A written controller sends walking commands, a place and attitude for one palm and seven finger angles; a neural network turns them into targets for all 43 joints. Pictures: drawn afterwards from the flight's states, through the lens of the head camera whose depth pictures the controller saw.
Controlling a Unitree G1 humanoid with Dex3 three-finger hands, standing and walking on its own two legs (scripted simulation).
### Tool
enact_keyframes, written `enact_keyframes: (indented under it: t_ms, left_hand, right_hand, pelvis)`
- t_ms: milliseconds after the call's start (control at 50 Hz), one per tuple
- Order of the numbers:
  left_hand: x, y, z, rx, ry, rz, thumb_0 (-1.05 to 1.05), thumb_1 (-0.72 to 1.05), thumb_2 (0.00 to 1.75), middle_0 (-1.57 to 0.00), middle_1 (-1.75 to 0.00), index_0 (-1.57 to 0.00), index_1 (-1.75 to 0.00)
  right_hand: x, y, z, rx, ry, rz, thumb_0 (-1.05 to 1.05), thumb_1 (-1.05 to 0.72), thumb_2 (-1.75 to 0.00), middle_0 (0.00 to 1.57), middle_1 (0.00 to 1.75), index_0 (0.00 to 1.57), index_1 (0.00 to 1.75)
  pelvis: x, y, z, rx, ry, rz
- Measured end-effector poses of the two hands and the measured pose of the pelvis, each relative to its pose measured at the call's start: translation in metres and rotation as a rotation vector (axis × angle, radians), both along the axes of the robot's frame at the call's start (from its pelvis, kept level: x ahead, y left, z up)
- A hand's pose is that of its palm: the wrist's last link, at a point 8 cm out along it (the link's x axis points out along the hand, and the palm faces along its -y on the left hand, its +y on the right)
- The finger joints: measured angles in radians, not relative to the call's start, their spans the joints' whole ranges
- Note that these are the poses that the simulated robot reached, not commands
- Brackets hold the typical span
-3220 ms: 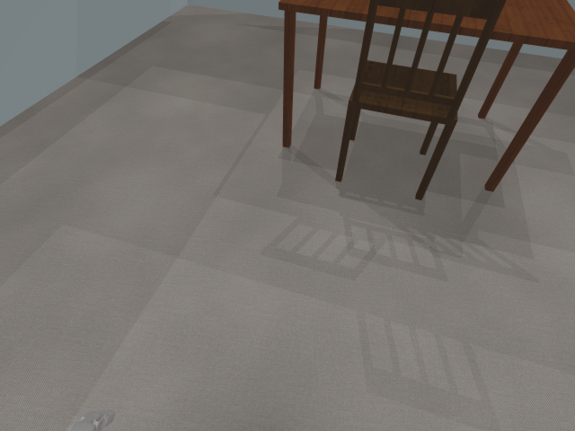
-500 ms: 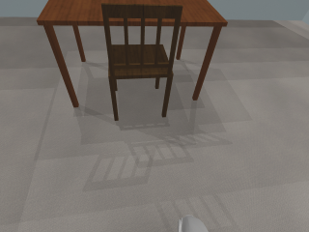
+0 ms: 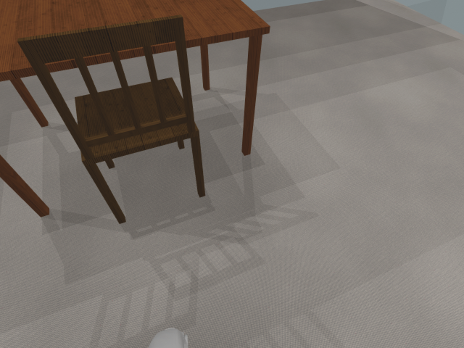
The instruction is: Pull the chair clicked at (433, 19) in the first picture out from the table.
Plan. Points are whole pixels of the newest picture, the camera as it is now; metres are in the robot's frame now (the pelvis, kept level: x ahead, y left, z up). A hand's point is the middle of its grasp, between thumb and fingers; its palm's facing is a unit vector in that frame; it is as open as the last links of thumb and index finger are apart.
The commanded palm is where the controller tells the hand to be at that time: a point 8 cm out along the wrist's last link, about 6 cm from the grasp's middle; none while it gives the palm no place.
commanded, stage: walk to a spot facing it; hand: left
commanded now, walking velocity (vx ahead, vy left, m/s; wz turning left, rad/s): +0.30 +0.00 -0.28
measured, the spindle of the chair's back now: (127, 93) +0.85 +0.35 -0.07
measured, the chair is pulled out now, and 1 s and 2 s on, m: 0.00 0.00 0.00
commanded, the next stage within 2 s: turn to face it in 0.32 s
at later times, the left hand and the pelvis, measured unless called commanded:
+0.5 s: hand (131, 291) +0.26 +0.23 -0.17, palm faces -0.17 -0.97 -0.16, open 7.4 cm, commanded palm none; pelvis +0.17 +0.06 +0.01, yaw -13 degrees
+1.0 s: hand (128, 271) +0.31 +0.25 -0.19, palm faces +0.03 -0.98 -0.18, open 7.4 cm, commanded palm none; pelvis +0.21 +0.06 -0.02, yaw +0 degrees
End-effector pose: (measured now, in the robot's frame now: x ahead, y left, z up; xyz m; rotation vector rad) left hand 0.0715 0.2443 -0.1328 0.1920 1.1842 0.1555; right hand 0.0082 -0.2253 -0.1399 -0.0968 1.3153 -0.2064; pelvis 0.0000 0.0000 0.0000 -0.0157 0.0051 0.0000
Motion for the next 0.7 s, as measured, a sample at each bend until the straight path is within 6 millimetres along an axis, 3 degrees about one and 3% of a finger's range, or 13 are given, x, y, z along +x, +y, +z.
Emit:
enact_keyframes:
  t_ms: [80,160,220,260,320,420,580,640,700]
  left_hand:
    - [0.003,0.021,0.0,0.006,0.06,0.016,-0.02,0.94,0.9,-0.2,-0.3,-0.2,-0.3]
    - [0.009,0.04,-0.012,-0.019,0.112,0.053,-0.01,0.92,0.9,-0.2,-0.3,-0.2,-0.3]
    - [0.021,0.052,-0.026,-0.042,0.167,0.055,0.0,0.91,0.9,-0.2,-0.3,-0.2,-0.3]
    - [0.036,0.056,-0.027,-0.05,0.2,0.028,0.0,0.91,0.9,-0.2,-0.3,-0.2,-0.3]
    - [0.07,0.058,-0.022,-0.065,0.202,-0.019,0.0,0.91,0.9,-0.2,-0.3,-0.2,-0.3]
    - [0.137,0.05,-0.013,-0.075,0.155,-0.094,0.0,0.91,0.9,-0.2,-0.3,-0.2,-0.3]
    - [0.244,0.006,-0.008,-0.045,0.035,-0.244,0.0,0.91,0.9,-0.2,-0.3,-0.2,-0.3]
    - [0.271,-0.015,-0.008,-0.035,-0.033,-0.261,0.0,0.91,0.9,-0.2,-0.3,-0.2,-0.3]
    - [0.282,-0.027,-0.003,-0.05,-0.073,-0.25,0.0,0.91,0.9,-0.2,-0.3,-0.2,-0.3]
  right_hand:
    - [0.087,0.001,0.013,-0.031,-0.148,0.053,0.01,-0.92,-0.9,0.19,0.3,0.2,0.3]
    - [0.158,0.013,0.023,-0.069,-0.239,0.105,0.01,-0.92,-0.9,0.19,0.3,0.2,0.3]
    - [0.195,0.025,0.026,-0.105,-0.296,0.117,0.01,-0.91,-0.9,0.19,0.3,0.2,0.3]
    - [0.204,0.031,0.03,-0.114,-0.308,0.099,0.0,-0.91,-0.9,0.2,0.3,0.2,0.3]
    - [0.2,0.04,0.034,-0.111,-0.272,0.049,0.0,-0.91,-0.9,0.2,0.3,0.2,0.3]
    - [0.172,0.043,0.03,-0.108,-0.154,-0.078,-0.01,-0.93,-0.9,0.2,0.3,0.2,0.3]
    - [0.111,0.036,0.007,-0.056,0.072,-0.213,0.0,-0.92,-0.9,0.2,0.3,0.2,0.3]
    - [0.095,0.039,-0.008,-0.002,0.163,-0.237,0.0,-0.92,-0.9,0.2,0.3,0.2,0.3]
    - [0.095,0.044,-0.011,0.035,0.221,-0.228,0.01,-0.91,-0.9,0.19,0.3,0.2,0.3]
  pelvis:
    - [0.031,0.013,0.002,-0.007,0.005,-0.02]
    - [0.068,0.033,-0.003,-0.019,-0.002,-0.042]
    - [0.094,0.048,-0.011,-0.013,-0.01,-0.079]
    - [0.107,0.053,-0.009,-0.012,-0.014,-0.111]
    - [0.125,0.059,-0.001,-0.012,-0.014,-0.145]
    - [0.15,0.061,0.007,-0.014,-0.006,-0.204]
    - [0.184,0.043,0.0,0.007,-0.005,-0.222]
    - [0.196,0.031,-0.009,0.015,-0.006,-0.197]
    - [0.201,0.028,-0.007,0.008,-0.009,-0.159]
